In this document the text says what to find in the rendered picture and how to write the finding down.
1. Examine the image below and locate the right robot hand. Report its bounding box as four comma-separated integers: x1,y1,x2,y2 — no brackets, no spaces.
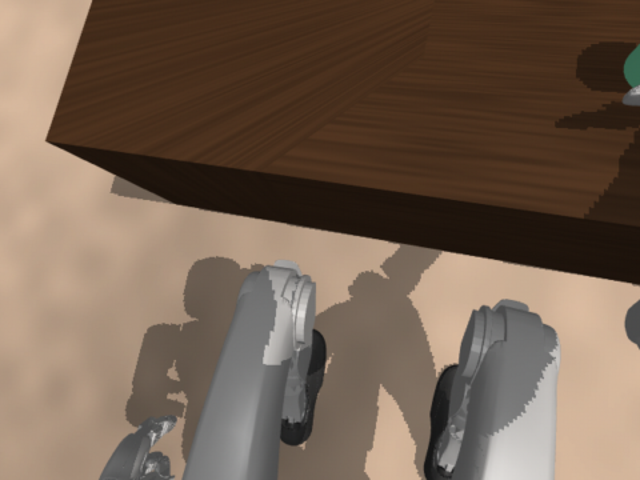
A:
622,85,640,106

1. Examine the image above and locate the can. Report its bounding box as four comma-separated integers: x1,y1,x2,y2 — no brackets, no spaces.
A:
624,44,640,88

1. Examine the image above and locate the right robot foot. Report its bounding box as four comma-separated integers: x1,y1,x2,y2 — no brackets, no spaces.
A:
424,365,458,480

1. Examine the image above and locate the left robot foot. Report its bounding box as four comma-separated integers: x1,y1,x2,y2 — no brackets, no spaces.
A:
280,329,326,446

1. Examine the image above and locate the left robot hand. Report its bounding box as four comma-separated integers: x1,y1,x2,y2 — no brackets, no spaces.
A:
99,415,177,480

